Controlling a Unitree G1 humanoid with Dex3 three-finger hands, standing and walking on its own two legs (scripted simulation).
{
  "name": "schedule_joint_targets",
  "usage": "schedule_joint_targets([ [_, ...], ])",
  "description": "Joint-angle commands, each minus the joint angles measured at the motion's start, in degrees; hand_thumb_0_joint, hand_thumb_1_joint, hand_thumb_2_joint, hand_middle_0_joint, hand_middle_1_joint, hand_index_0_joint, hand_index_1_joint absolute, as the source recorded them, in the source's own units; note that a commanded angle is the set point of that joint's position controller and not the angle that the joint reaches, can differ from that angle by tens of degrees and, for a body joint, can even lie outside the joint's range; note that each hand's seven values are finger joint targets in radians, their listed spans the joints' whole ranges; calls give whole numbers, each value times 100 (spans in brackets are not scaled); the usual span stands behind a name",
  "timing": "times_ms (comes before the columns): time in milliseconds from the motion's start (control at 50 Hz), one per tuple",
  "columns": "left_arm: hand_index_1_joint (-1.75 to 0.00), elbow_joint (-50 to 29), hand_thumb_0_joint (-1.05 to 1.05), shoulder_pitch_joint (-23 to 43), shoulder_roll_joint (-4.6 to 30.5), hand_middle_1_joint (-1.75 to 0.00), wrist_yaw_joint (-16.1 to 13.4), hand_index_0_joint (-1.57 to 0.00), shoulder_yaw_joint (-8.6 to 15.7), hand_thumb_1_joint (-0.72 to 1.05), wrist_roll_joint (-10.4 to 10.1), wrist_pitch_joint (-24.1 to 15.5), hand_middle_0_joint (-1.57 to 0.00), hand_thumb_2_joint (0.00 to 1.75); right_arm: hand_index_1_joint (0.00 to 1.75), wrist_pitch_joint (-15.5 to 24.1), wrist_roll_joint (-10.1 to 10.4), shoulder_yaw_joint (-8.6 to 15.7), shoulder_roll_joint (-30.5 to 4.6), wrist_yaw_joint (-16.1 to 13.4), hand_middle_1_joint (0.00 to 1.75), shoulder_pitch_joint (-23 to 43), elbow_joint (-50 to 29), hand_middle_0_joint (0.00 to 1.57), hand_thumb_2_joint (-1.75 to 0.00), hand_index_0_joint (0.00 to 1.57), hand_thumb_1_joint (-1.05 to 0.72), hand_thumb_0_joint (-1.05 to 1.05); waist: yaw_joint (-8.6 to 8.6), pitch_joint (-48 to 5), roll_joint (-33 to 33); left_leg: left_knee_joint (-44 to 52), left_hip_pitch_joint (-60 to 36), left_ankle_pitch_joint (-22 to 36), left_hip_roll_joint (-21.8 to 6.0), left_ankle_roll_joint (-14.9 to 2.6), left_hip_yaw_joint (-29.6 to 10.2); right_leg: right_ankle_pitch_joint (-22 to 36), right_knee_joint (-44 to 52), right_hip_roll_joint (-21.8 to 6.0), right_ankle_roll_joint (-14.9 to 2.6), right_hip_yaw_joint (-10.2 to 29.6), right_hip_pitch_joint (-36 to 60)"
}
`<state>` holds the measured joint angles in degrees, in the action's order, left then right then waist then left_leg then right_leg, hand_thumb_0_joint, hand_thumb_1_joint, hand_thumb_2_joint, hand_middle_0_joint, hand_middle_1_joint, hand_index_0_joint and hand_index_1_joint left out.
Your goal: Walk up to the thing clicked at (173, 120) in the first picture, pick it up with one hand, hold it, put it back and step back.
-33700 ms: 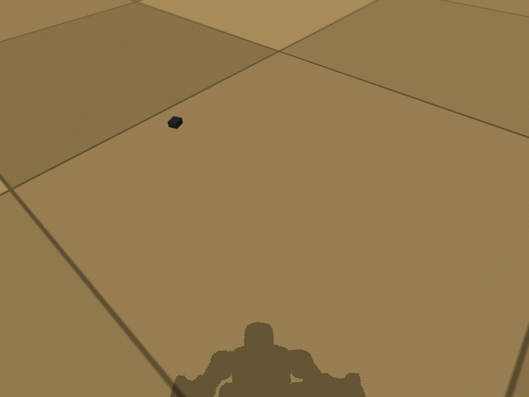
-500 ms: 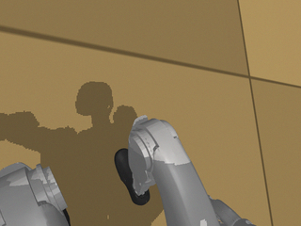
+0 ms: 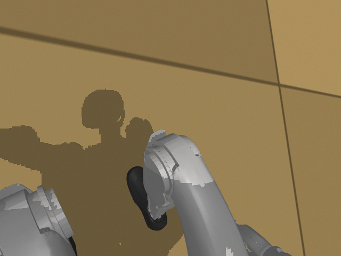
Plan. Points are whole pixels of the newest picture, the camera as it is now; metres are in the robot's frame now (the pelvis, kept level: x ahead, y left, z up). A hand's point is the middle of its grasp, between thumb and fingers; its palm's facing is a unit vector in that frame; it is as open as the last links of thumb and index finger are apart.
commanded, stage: open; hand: left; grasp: from above
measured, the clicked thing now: out of the picture +0.47 +0.35 -0.28
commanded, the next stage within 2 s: withdraw in 0.58 s
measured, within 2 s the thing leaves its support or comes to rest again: neither
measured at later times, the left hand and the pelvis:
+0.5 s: hand out of the picture +0.46 +0.34 -0.24, palm faces -0.46 -0.12 -0.88, open 12.7 cm; pelvis +0.00 +0.00 +0.00, yaw +0 degrees
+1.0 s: hand out of the picture +0.49 +0.38 -0.17, palm faces -0.27 -0.09 -0.96, open 13.3 cm; pelvis +0.00 +0.00 +0.01, yaw +1 degrees
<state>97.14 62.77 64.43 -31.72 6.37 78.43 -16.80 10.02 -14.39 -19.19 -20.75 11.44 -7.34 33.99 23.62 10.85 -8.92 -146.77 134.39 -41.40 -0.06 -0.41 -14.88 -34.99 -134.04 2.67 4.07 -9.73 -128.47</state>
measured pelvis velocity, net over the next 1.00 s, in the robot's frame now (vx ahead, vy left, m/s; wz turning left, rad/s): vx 0.00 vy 0.00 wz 0.01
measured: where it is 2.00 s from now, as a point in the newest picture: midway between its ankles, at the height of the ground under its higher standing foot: (113, 236)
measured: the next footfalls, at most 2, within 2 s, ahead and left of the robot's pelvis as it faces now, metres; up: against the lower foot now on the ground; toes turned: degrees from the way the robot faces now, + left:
none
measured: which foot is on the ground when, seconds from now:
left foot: down 0.00-1.00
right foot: down 0.00-1.00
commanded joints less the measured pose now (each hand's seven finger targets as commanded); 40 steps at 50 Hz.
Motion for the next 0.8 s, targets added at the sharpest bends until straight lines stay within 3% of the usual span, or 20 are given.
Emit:
schedule_joint_targets([
  [0, -62, -586, 0, 1355, 1342, -63, -315, -45, 118, -7, -121, 52, -45, 63, 30, -10, 48, 618, -1899, -43, 30, -1025, 138, 20, -90, 20, -89, 0, 322, -3589, 3507, 1697, -3047, 1445, -247, 88, 459, 1294, 942, 150, -507, -637, 1884],
  [60, -65, -664, 0, 1406, 1376, -66, -331, -41, 126, -12, -88, 113, -41, 67, 30, -10, 35, 631, -1929, -38, 30, -1059, 184, 20, -90, 20, -89, 0, 320, -3657, 3542, 1655, -2987, 1490, -236, 63, 493, 1367, 948, 163, -501, -631, 1900],
  [80, -66, -467, 0, 1340, 1260, -66, -303, -40, 25, -13, -124, 156, -40, 67, 30, 13, 65, 655, -1939, -42, 30, -1012, 113, 20, -90, 20, -89, 0, 356, -3522, 3403, 1635, -2861, 1354, -219, 36, 541, 1283, 972, 161, -504, -587, 1946],
  [180, -73, -633, 0, 1367, 1279, -74, -222, -34, 120, -20, -188, 188, -33, 73, 30, 13, 71, 675, -1977, -39, 30, -1133, 183, 20, -90, 20, -89, 0, 395, -3545, 3484, 1640, -2953, 1538, -242, 60, 499, 1371, 1003, 131, -506, -595, 1876],
  [200, -74, -470, 0, 1281, 1265, -75, -198, -32, 126, -22, -262, 192, -32, 74, 30, 5, 69, 581, -1867, -39, 30, -1139, 145, 20, -90, 20, -89, 0, 407, -3499, 3262, 1686, -2816, 1433, -237, 39, 490, 1327, 1037, 149, -492, -607, 2047],
  [220, -76, -459, 0, 1244, 1217, -77, -154, -30, 52, -25, -278, 201, -30, 77, 30, 6, 99, 603, -1931, -57, 30, -1024, 110, 20, -90, 20, -89, 0, 370, -3440, 3197, 1655, -2761, 1304, -228, 42, 509, 1206, 1043, 143, -510, -598, 1944],
  [300, -81, -721, 0, 1339, 1380, -82, -103, -27, 150, -28, -292, 119, -26, 80, 30, -59, 81, 595, -1922, -78, 30, -1103, 148, 20, -90, 20, -89, 0, 324, -3707, 3457, 1695, -3003, 1508, -242, 79, 456, 1324, 995, 139, -519, -626, 1995],
  [380, -84, -661, 0, 1267, 1245, -85, -46, -23, 2, -31, -249, 59, -23, 83, 30, -77, 85, 544, -1890, -87, 30, -1033, 54, 20, -90, 20, -89, 0, 395, -3492, 3326, 1631, -2933, 1415, -238, 60, 495, 1256, 1016, 146, -512, -603, 1950],
  [480, -88, -848, 0, 1365, 1498, -88, -137, -19, 162, -36, -249, -25, -19, 88, 30, -70, 88, 571, -1988, -126, 30, -1050, 112, 20, -90, 20, -89, 0, 320, -3530, 3349, 1632, -2879, 1378, -232, 50, 516, 1216, 1096, 153, -516, -613, 1964],
  [620, -91, -705, 0, 1304, 1331, -92, -202, -14, 68, -41, -225, 29, -14, 92, 30, -36, 86, 613, -1954, -119, 30, -1093, 97, 20, -90, 20, -89, 0, 353, -3554, 3397, 1678, -3002, 1442, -249, 69, 475, 1283, 1024, 149, -500, -618, 1932],
  [700, -90, -841, 0, 1387, 1525, -90, -234, -17, 172, -40, -217, 62, -17, 90, 30, -46, 82, 566, -1928, -117, 30, -1111, 112, 20, -90, 20, -90, 0, 333, -3694, 3411, 1648, -2985, 1604, -248, 59, 504, 1433, 1059, 161, -500, -604, 2162],
  [740, -88, -1364, 0, 1637, 1701, -89, -231, -20, 341, -37, -158, 99, -19, 88, 30, -33, 81, 687, -2040, -106, 30, -1213, 124, 20, -90, 20, -90, 0, 269, -3989, 3775, 1626, -3354, 1884, -255, 102, 519, 1555, 991, 118, -518, -575, 2047],
  [780, -86, -1346, 0, 1610, 1689, -87, -233, -20, 419, -37, -186, 184, -20, 87, 30, -17, 78, 757, -1991, -80, 30, -1180, 162, 20, -90, 20, -90, 0, 199, -4089, 4052, 1689, -3598, 1904, -288, 162, 485, 1500, 945, 103, -551, -585, 1900],
])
